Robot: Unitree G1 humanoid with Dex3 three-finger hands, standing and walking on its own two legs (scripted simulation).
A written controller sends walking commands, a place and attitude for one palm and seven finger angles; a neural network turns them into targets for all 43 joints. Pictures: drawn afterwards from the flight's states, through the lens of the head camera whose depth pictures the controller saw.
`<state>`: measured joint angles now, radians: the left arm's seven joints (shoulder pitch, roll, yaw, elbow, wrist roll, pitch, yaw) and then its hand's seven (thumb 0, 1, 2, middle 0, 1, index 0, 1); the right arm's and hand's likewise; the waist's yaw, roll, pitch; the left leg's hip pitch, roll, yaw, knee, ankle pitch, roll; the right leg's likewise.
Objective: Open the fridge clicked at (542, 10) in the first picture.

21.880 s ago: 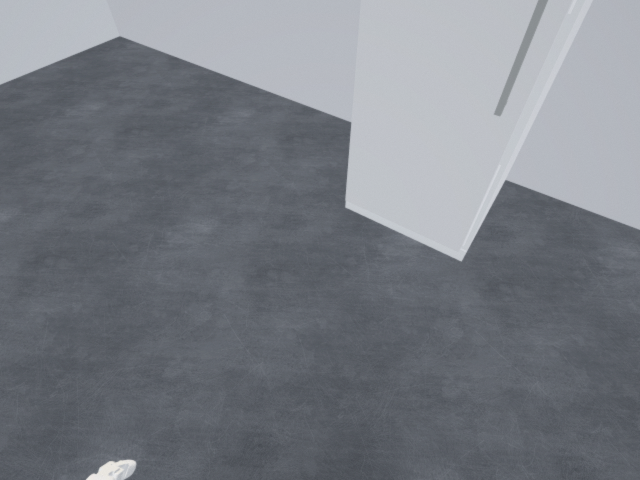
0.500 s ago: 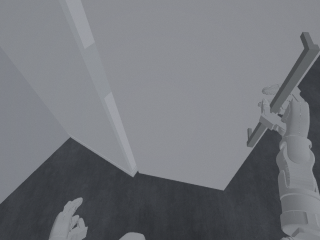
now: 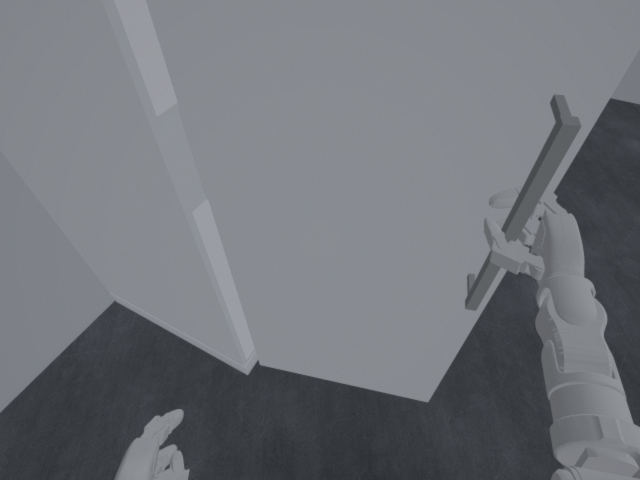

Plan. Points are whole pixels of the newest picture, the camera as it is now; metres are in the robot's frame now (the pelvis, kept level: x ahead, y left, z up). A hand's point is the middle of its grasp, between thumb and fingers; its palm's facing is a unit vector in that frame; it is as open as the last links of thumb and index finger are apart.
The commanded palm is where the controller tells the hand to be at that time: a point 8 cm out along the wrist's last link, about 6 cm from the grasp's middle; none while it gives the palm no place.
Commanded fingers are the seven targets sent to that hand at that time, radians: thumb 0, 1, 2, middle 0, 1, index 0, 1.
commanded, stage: loosen the grip on the handle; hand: right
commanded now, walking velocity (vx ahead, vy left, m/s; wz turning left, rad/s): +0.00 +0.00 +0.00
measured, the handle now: (506, 225) +0.43 -0.21 +0.10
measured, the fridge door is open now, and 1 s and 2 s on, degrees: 75 73 73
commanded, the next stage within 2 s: slip the hand off the handle in 0.46 s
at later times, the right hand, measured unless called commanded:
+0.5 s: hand (502, 251) +0.39 -0.20 +0.09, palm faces +0.11 +0.97 -0.22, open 14.2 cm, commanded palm +0.35 -0.25 +0.11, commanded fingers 0.00 0.55 -0.20 0.25 1.15 0.25 1.15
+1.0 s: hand (562, 270) +0.37 -0.27 +0.09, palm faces +0.16 +0.96 -0.22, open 14.6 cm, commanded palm +0.34 -0.31 +0.10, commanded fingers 0.00 0.55 -0.20 0.25 1.15 0.25 1.15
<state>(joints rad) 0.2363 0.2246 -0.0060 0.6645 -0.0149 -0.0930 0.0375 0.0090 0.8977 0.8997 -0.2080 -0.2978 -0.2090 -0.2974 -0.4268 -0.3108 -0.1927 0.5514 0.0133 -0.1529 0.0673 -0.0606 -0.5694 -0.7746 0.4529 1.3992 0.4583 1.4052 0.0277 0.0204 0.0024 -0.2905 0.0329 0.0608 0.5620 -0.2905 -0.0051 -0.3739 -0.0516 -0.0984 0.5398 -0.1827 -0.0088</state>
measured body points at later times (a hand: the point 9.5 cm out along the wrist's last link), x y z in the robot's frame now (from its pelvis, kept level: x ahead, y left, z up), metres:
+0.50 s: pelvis +0.01 +0.01 -0.01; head +0.03 +0.01 +0.43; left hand +0.10 +0.27 -0.11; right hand +0.38 -0.25 +0.11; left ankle +0.00 +0.12 -0.73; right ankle +0.06 -0.11 -0.73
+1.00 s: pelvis +0.04 -0.01 -0.02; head +0.06 -0.01 +0.43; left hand +0.19 +0.25 -0.10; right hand +0.35 -0.32 +0.10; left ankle +0.00 +0.12 -0.73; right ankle +0.06 -0.11 -0.73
